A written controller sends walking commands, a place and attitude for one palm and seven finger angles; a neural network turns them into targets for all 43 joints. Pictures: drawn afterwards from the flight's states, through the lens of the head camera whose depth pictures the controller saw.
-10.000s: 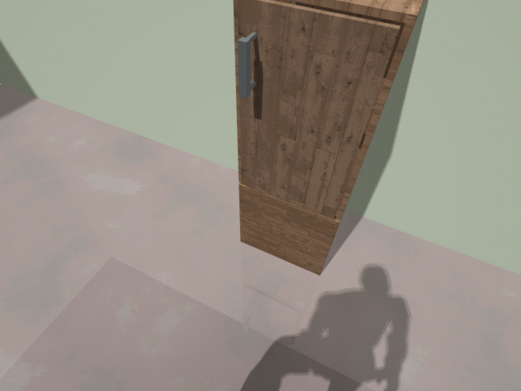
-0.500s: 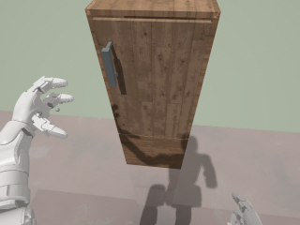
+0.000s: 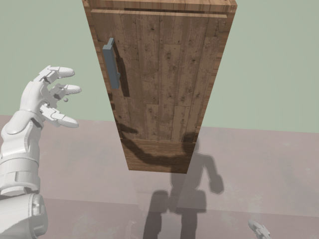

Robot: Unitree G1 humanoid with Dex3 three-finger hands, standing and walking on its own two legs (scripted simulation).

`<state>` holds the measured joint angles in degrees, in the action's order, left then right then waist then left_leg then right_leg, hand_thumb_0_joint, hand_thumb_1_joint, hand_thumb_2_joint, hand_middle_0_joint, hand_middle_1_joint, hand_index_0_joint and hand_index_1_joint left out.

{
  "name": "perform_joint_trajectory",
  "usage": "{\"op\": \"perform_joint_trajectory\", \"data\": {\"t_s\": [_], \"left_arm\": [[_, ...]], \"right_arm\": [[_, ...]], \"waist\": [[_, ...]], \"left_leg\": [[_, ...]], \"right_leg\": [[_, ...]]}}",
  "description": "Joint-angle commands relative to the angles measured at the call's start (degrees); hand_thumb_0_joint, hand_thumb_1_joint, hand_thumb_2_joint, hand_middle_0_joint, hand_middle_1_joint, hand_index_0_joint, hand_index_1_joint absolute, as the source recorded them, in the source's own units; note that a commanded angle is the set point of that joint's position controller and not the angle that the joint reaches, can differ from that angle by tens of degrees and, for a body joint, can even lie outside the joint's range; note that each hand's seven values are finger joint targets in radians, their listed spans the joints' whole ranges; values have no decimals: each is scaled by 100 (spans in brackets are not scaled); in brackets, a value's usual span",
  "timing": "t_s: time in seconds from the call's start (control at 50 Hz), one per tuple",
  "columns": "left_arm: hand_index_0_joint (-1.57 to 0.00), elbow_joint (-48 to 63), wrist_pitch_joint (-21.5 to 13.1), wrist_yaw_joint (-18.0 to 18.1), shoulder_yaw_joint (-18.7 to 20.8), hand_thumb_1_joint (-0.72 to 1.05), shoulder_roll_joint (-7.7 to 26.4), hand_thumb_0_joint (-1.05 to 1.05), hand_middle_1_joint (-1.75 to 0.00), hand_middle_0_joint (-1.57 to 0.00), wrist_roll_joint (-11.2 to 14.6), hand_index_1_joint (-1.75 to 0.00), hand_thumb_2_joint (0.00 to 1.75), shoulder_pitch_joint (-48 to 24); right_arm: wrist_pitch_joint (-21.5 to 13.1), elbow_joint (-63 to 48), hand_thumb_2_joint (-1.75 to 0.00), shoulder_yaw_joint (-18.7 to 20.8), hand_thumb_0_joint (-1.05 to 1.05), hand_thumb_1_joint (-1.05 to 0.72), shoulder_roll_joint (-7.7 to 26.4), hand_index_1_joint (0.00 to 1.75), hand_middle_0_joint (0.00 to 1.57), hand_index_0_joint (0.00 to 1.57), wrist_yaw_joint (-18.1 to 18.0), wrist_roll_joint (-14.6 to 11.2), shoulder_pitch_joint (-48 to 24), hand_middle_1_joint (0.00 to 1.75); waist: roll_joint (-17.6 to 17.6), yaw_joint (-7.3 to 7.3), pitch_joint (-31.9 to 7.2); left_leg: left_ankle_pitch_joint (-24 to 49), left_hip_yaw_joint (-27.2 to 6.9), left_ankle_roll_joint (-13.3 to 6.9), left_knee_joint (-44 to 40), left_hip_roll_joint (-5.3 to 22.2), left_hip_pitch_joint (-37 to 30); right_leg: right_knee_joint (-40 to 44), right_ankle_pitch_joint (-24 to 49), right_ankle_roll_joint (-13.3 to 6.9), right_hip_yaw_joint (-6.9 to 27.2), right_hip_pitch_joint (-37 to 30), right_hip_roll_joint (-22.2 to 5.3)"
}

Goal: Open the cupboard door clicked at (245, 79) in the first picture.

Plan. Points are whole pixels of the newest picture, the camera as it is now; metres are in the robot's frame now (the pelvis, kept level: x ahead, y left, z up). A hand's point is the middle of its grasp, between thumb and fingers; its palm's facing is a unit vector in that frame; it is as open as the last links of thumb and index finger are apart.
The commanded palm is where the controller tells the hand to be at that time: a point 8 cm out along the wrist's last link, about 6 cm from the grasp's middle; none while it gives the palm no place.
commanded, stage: move the hooked fingers beside the handle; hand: left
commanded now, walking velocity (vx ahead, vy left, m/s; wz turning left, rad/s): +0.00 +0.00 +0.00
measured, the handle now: (113, 64) +0.57 +0.15 +0.13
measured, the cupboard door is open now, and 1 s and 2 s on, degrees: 0 0 0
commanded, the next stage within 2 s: slide the fingers in behind the handle in 1.54 s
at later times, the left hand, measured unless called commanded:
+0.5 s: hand (84, 80) +0.48 +0.21 +0.14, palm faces -0.08 -1.00 -0.01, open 14.0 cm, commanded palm +0.46 +0.26 +0.13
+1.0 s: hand (92, 74) +0.52 +0.21 +0.12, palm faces -0.05 -1.00 +0.01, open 14.0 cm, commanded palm +0.49 +0.26 +0.12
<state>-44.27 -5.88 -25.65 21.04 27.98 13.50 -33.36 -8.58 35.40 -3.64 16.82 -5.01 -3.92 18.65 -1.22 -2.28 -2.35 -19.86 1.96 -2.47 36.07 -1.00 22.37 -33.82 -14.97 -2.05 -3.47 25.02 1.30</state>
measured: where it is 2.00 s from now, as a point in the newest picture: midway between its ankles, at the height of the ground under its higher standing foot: outside the picture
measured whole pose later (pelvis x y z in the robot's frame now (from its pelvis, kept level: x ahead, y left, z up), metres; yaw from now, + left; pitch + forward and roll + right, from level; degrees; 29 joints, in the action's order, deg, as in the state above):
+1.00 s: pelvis +0.01 +0.00 -0.01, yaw -2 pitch +15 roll -2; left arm -70.6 -13.0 -22.4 25.1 36.0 6.2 -55.0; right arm 1.4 36.2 -2.8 17.5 -2.2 -1.6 26.7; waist -1.2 -9.2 -4.1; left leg -22.4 3.2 -2.6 40.8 0.7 33.4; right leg -36.7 -15.8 -2.0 -2.4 36.0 2.9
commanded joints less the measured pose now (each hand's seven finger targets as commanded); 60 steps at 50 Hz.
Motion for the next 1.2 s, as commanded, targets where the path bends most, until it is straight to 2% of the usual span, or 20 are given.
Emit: {"op": "perform_joint_trajectory", "data": {"t_s": [0.0, 0.06, 0.14, 0.22, 0.24, 0.28, 0.34, 0.4, 0.48, 0.62, 0.66, 0.72, 0.82, 0.88, 0.92, 0.98, 1.0, 1.06, 1.1, 1.18], "left_arm": [[-30, 950, -499, 75, 213, -50, 1513, 0, -120, -30, 143, -120, 30, -2753], [-30, 367, -480, 130, 341, -50, 1676, 0, -120, -30, 44, -120, 30, -2901], [-30, 486, -624, 169, 10, -50, 1366, 0, -120, -30, -64, -120, 30, -3238], [-30, 276, -782, 228, 145, -50, 1514, 0, -120, -30, -40, -120, 30, -3674], [-30, -36, -764, 240, 303, -50, 1624, 0, -120, -30, -34, -120, 30, -3508], [-30, -150, -808, 266, 244, -50, 1650, 0, -120, -30, -88, -120, 30, -3888], [-30, -170, -900, 334, -74, -50, 1398, 0, -120, -30, -259, -120, 30, -4305], [-30, -263, -1017, 413, 86, -50, 1539, 0, -120, -30, -288, -120, 30, -4252], [-30, -904, -1045, 483, 179, -50, 1573, 0, -120, -30, -279, -120, 30, -4530], [-30, -1433, -1164, 681, 508, -50, 2326, 0, -120, -30, -700, -120, 30, -5001], [-30, -1426, -1245, 660, 475, -50, 2421, 0, -120, -30, -734, -120, 30, -5261], [-30, -1396, -1348, 579, 318, -50, 2243, 0, -120, -30, -720, -120, 30, -5596], [-30, -1514, -1237, 398, 587, -50, 2359, 0, -120, -30, -583, -120, 30, -4775], [-30, -1640, -1066, 333, 538, -50, 2278, 0, -120, -30, -541, -120, 30, -4399], [-30, -1586, -1011, 333, 707, -50, 2612, 0, -120, -30, -575, -120, 30, -4368], [-30, -992, -1160, 377, 549, -50, 2480, 0, -120, -30, -559, -120, 30, -4740], [-30, -826, -1244, 396, 657, -50, 2672, 0, -120, -30, -591, -120, 30, -4862], [-30, -662, -1377, 385, 488, -50, 2387, 0, -120, -30, -505, -120, 30, -5130], [-30, -415, -1410, 340, 390, -50, 2210, 0, -120, -30, -418, -120, 30, -5253], [-30, -1202, -1082, 305, 281, -50, 1910, 0, -120, -30, -360, -120, 30, -4650]], "right_arm": [[-170, -600, -90, 330, 0, -90, 830, 30, 20, 20, -23, 32, 157, 30], [-81, -521, -90, 347, 0, -90, 881, 30, 20, 20, -10, 40, 294, 30], [-27, -529, -90, 362, 0, -90, 857, 30, 20, 20, 48, 75, 397, 30], [62, -402, -90, 401, 0, -90, 908, 30, 20, 20, 71, 112, 569, 30], [93, -380, -90, 403, 0, -90, 926, 30, 20, 20, 72, 112, 627, 30], [155, -326, -90, 392, 0, -90, 935, 30, 20, 20, 69, 121, 676, 30], [192, -257, -90, 405, 0, -90, 904, 30, 20, 20, 105, 147, 779, 30], [260, -219, -90, 447, 0, -90, 934, 30, 20, 20, 143, 180, 928, 30], [363, -110, -90, 450, 0, -90, 978, 30, 20, 20, 148, 198, 1083, 30], [534, -112, -90, 421, 0, -90, 1003, 30, 20, 20, 168, 258, 1317, 30], [573, -123, -90, 419, 0, -90, 1015, 30, 20, 20, 156, 258, 1368, 30], [607, -102, -90, 426, 0, -90, 1011, 30, 20, 20, 158, 275, 1452, 30], [729, -186, -90, 469, 0, -90, 1039, 30, 20, 20, 194, 295, 1564, 30], [834, -280, -90, 450, 0, -90, 1033, 30, 20, 20, 219, 271, 1508, 30], [892, -342, -90, 454, 0, -90, 1061, 30, 20, 20, 217, 249, 1484, 30], [910, -438, -90, 457, 0, -90, 999, 30, 20, 20, 207, 233, 1393, 30], [921, -404, -90, 473, 0, -90, 1002, 30, 20, 20, 202, 241, 1414, 30], [891, -322, -90, 478, 0, -90, 968, 30, 20, 20, 203, 237, 1390, 30], [869, -279, -90, 498, 0, -90, 959, 30, 20, 20, 195, 239, 1360, 30], [867, -204, -90, 469, 0, -90, 971, 30, 20, 20, 192, 214, 1345, 30]], "waist": [[-289, -111, -1769], [-12, -152, -1639], [-578, -182, -2052], [-254, -296, -2121], [-100, -245, -2063], [-171, -319, -2038], [-720, -415, -2109], [-636, -383, -2463], [-40, -512, -2176], [-397, -555, -2230], [-251, -663, -2359], [-604, -762, -2659], [-456, -545, -3096], [-264, -532, -2559], [-105, -497, -2351], [-523, -549, -2447], [-669, -547, -2625], [-819, -658, -2791], [-1003, -667, -3178], [-496, -644, -2580]], "left_leg": [[1748, -429, 94, -426, 114, -549], [1618, -455, 84, -429, 117, -326], [2326, -523, 192, -293, 162, -882], [2377, -548, 202, -244, 199, -832], [2362, -558, 200, -249, 197, -687], [2354, -545, 188, -221, 189, -631], [2580, -624, 298, -189, 223, -907], [3054, -670, 340, -78, 267, -1091], [2583, -629, 243, -92, 249, -608], [2068, -499, 129, 14, 168, -50], [1911, -480, 84, 42, 163, 82], [2037, -499, 88, 145, 164, -183], [2646, -439, 80, 218, 195, -240], [2415, -306, 1, 186, 171, 224], [1974, -244, -32, 131, 146, 586], [1996, -236, -43, 147, 135, 355], [2071, -274, -22, 178, 153, 193], [2223, -378, 21, 220, 188, -244], [2639, -439, 54, 281, 206, -662], [2595, -456, 30, 225, 212, -337]], "right_leg": [[206, 1454, -4, 272, -790, -50], [178, 1357, -1, 248, -711, -59], [79, 1574, -20, 215, -442, -47], [62, 1596, 14, 201, -387, -5], [47, 1600, 2, 197, -430, -4], [10, 1610, 0, 191, -378, -2], [-2, 1436, 7, 156, 4, -8], [-62, 1583, 14, 162, 1, 32], [-50, 1507, 33, 145, -55, 59], [-139, 1562, 35, 287, -155, 36], [-146, 1609, 59, 326, -265, 39], [-169, 1662, 60, 338, -119, 63], [-237, 2183, 63, 319, -452, 87], [-197, 2317, 65, 331, -544, 78], [-153, 2221, 94, 394, -697, 54], [-162, 2177, 71, 422, -622, 54], [-174, 2147, 76, 426, -578, 62], [-166, 2035, 68, 373, -353, 100], [-194, 2183, 67, 340, -304, 112], [-166, 2101, 57, 243, -191, 104]]}}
